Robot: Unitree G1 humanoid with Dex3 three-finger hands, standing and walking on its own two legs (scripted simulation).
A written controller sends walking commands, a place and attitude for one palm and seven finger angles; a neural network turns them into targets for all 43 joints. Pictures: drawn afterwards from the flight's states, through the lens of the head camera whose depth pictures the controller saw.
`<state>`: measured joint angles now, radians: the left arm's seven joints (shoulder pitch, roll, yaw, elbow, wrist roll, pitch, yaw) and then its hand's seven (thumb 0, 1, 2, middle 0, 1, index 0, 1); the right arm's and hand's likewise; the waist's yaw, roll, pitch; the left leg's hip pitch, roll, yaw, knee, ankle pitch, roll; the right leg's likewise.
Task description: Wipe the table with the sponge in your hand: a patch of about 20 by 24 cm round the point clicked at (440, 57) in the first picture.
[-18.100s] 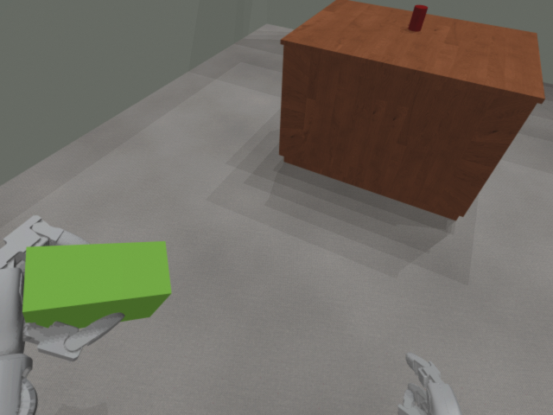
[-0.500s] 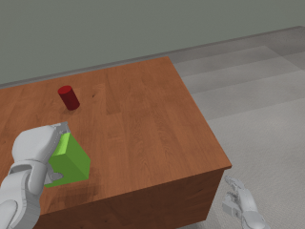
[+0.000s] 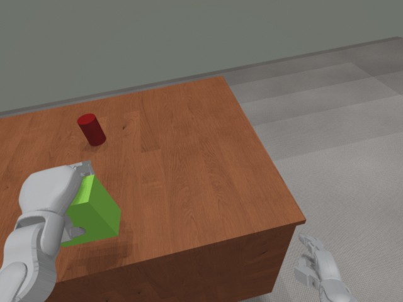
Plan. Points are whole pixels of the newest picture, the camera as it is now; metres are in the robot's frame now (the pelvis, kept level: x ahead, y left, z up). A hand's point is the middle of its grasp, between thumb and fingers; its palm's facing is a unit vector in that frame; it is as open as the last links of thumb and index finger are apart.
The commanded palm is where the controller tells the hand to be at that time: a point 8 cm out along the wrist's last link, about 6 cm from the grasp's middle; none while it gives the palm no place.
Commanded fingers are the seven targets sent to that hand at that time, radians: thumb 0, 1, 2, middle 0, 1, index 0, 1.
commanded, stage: move the sponge above the wiping area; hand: left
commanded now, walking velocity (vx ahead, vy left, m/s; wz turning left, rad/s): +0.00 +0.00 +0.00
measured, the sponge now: (83, 218) +0.22 +0.28 +0.07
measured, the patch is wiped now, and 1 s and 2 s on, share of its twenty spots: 0.00 0.00 0.00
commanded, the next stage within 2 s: none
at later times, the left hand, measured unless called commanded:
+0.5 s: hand (77, 201) +0.24 +0.30 +0.10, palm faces +0.01 -0.09 -1.00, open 10.1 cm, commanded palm +0.21 +0.29 +0.17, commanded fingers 0.00 0.10 1.30 -1.20 -1.60 -1.20 -1.60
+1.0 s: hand (86, 203) +0.25 +0.28 +0.08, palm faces -0.01 -0.09 -1.00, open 10.1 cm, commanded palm +0.22 +0.28 +0.15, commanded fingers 0.00 0.10 1.30 -1.20 -1.60 -1.20 -1.60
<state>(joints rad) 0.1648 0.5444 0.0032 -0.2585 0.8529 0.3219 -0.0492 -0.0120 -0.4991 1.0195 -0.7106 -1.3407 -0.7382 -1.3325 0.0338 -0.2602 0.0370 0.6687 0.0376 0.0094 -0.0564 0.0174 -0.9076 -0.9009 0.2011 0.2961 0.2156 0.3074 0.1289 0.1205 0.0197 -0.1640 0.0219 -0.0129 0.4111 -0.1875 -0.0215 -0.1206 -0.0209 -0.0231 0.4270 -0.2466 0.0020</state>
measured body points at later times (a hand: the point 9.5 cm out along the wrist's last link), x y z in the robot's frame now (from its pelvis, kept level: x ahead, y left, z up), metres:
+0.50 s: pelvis +0.00 +0.00 +0.00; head +0.00 -0.04 +0.45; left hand +0.24 +0.30 +0.15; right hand +0.25 -0.20 -0.09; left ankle +0.03 +0.14 -0.74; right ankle -0.01 -0.12 -0.74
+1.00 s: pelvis +0.01 +0.00 +0.00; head +0.01 -0.03 +0.45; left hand +0.24 +0.29 +0.14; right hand +0.25 -0.20 -0.09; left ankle +0.03 +0.14 -0.74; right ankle -0.01 -0.12 -0.74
